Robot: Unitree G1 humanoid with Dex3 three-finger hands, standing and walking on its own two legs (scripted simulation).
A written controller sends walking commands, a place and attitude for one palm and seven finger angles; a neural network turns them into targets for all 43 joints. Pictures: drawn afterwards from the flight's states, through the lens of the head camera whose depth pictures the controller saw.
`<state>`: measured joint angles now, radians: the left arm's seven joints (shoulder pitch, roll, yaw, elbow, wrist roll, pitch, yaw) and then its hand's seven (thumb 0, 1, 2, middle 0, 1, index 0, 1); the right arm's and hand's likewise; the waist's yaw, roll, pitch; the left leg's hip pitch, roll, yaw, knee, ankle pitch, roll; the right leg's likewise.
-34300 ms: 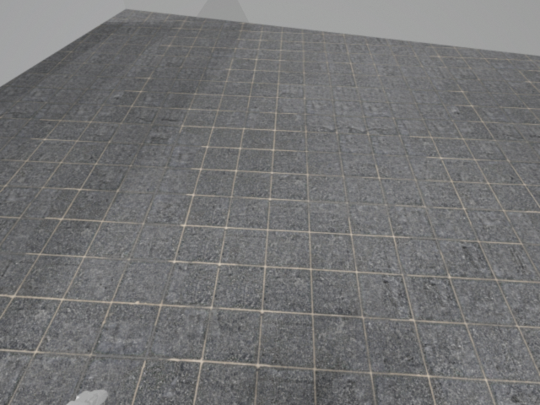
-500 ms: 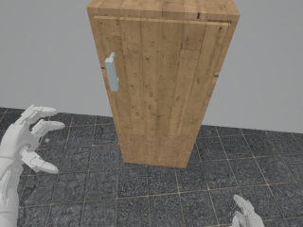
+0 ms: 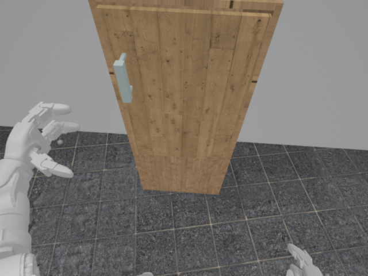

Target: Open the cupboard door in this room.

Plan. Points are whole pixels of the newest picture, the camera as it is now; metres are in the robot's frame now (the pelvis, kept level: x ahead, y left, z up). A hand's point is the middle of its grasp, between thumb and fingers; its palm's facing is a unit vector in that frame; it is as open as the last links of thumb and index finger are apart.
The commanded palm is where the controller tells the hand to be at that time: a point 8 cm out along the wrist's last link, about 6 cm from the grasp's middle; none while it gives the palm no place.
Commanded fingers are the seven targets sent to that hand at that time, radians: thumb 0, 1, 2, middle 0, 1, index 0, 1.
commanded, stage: move the hooked fingers beside the handle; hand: left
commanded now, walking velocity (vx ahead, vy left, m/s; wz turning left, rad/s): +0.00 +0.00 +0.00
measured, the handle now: (125, 78) +0.59 +0.19 +0.08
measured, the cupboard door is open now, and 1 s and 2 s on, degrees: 0 0 0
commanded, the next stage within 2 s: none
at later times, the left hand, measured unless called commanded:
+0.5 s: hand (74, 119) +0.42 +0.27 +0.10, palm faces -0.05 -1.00 +0.00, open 14.0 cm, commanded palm +0.41 +0.32 +0.10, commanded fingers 0.00 -0.50 0.30 -0.30 -1.20 -0.30 -1.20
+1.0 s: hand (93, 93) +0.51 +0.25 +0.10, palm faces -0.05 -1.00 -0.01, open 14.0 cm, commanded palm +0.50 +0.30 +0.09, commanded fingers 0.00 -0.50 0.30 -0.30 -1.20 -0.30 -1.20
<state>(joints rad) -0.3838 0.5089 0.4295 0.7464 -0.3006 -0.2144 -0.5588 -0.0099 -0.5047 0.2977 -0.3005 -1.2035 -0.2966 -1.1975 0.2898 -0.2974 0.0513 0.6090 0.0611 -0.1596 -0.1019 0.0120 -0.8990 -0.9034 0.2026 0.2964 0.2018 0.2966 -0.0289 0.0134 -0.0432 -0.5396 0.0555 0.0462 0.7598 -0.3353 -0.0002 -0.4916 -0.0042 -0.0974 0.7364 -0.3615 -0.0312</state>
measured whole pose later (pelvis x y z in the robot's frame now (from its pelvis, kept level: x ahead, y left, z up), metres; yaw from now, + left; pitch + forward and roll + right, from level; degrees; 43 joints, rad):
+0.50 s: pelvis +0.01 +0.02 +0.00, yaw -1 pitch +11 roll -1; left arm -0.59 0.53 0.41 0.94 -0.23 -0.28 -0.50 -0.01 -0.50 0.30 -0.30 -1.20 -0.30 -1.20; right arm 0.35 -0.29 0.04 0.61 0.05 -0.06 -0.07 0.01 -0.90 -0.90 0.20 0.30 0.20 0.30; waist -0.07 0.00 -0.07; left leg -0.62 0.05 0.07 0.79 -0.36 0.02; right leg -0.57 -0.01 -0.08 0.75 -0.37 -0.01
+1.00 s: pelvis +0.01 +0.02 -0.02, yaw -2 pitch +17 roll -2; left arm -0.93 0.69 0.46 1.24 -0.12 -0.31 -0.45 -0.01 -0.50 0.30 -0.30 -1.20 -0.30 -1.20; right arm 0.42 -0.30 0.05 0.64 0.02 0.03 -0.06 0.01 -0.90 -0.90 0.20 0.30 0.20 0.30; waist -0.17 0.00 -0.06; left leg -0.79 0.07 0.06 0.87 -0.38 0.03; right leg -0.73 0.00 -0.07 0.81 -0.38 -0.01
